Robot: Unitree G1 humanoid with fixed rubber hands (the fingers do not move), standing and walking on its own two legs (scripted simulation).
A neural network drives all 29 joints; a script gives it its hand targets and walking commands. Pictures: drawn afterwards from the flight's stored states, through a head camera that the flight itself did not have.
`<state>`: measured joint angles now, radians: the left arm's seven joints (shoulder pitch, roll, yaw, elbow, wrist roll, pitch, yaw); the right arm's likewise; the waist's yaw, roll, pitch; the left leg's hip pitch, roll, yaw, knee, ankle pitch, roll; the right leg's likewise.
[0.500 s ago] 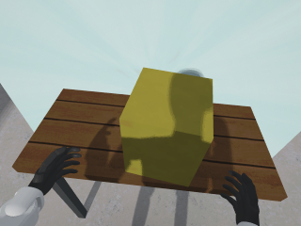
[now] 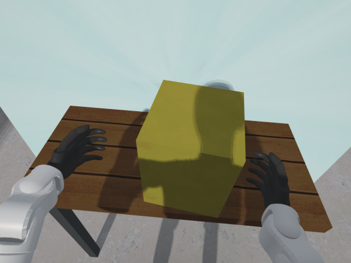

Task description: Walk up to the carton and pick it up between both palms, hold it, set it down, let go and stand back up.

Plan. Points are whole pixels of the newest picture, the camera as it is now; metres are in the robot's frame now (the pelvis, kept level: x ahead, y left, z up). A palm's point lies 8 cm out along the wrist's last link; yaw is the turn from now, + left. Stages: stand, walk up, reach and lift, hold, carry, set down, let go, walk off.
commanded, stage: reach and lift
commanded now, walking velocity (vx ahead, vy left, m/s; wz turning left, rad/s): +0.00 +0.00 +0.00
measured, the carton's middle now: (191, 150) +0.40 -0.01 +0.05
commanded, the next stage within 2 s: none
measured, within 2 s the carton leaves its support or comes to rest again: neither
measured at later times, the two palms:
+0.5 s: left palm (82, 112) +0.36 +0.22 +0.19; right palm (278, 161) +0.31 -0.17 +0.15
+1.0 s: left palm (97, 75) +0.43 +0.20 +0.24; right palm (280, 129) +0.36 -0.18 +0.18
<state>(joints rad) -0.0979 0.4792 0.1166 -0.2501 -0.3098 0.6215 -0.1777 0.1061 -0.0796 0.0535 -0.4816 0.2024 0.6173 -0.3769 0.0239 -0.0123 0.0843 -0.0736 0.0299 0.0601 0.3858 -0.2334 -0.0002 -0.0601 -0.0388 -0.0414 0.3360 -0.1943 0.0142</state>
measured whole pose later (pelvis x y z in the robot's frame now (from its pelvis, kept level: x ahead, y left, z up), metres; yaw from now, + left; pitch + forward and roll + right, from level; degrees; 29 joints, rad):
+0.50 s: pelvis +0.00 +0.00 +0.00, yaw +0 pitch -4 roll -1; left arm -0.52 0.49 0.12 0.01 -0.31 0.74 -0.17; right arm -0.31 -0.12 0.00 -0.15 0.26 0.64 -0.39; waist -0.05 -0.02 0.08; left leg -0.08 0.03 0.06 0.39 -0.23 0.00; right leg -0.06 -0.04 -0.04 0.32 -0.18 0.02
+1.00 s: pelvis +0.00 +0.01 +0.00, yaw +0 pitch -4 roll -1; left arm -0.88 0.54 0.08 0.41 -0.31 0.70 -0.14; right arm -0.65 -0.14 0.00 0.19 0.29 0.61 -0.39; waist -0.12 -0.03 0.08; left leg -0.10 0.03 0.06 0.39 -0.23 0.00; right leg -0.07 -0.04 -0.04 0.30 -0.17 0.02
